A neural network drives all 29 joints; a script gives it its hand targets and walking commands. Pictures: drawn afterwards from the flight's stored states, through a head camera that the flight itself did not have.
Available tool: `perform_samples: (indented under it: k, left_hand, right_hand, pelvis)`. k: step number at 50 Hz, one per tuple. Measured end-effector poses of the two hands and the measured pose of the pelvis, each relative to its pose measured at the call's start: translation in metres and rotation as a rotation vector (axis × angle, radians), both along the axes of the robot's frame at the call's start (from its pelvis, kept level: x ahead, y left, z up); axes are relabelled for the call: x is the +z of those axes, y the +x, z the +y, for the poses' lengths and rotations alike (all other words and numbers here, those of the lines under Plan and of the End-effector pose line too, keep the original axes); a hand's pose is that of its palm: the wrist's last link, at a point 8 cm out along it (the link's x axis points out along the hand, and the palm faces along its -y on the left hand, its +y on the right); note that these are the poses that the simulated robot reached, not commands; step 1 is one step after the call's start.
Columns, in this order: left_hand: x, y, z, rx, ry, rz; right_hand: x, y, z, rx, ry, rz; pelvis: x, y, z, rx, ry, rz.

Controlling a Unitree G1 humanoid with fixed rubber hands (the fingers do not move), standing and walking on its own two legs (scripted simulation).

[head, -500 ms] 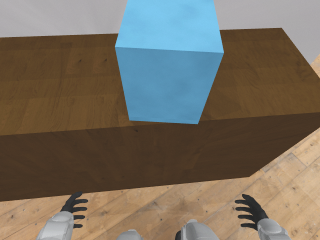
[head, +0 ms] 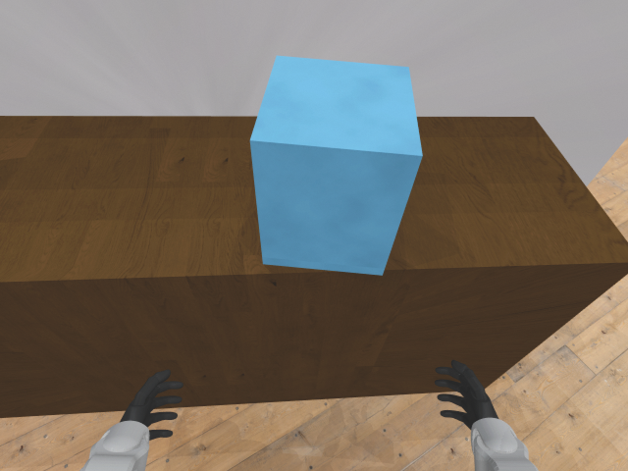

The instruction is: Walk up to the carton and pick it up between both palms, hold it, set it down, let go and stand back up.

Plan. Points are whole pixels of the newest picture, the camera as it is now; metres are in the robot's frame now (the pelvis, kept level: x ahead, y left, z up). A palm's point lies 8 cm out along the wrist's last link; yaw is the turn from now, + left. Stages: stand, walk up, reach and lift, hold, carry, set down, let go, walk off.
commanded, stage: reach and lift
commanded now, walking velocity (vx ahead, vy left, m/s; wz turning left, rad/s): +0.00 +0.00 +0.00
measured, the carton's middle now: (332, 170) +0.52 +0.00 +0.07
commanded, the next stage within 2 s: none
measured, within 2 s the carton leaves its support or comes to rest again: neither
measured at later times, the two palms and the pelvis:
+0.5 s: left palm (138, 407) +0.19 +0.24 -0.03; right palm (487, 407) +0.20 -0.20 -0.03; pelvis +0.00 +0.03 +0.00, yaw -3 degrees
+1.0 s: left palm (137, 343) +0.25 +0.24 +0.03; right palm (482, 351) +0.25 -0.18 +0.03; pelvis +0.02 +0.03 +0.01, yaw -1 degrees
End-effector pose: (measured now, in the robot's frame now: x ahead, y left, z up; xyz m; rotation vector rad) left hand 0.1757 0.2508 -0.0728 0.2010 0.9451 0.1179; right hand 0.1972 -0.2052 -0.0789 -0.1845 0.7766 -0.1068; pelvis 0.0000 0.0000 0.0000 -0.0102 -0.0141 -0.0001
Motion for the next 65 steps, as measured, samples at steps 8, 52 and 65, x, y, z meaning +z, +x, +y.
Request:
perform_samples:
  k: [8, 52, 65]
  left_hand:
    - [0.005, -0.030, -0.002, -0.012, -0.042, -0.022]
    - [0.106, 0.077, -0.013, -0.050, -0.147, -0.519]
    - [0.131, 0.112, -0.018, -0.078, -0.188, -0.671]
  right_hand:
    - [0.011, -0.033, 0.003, -0.036, 0.007, -0.024]
    - [0.112, 0.057, 0.026, -0.065, 0.108, -0.442]
    - [0.141, 0.085, 0.028, -0.089, 0.125, -0.569]
  pelvis:
    - [0.006, 0.004, 0.018, -0.026, -0.006, -0.058]
    - [0.009, 0.020, 0.027, -0.016, -0.015, -0.014]
    - [0.009, 0.015, 0.030, -0.003, -0.016, -0.015]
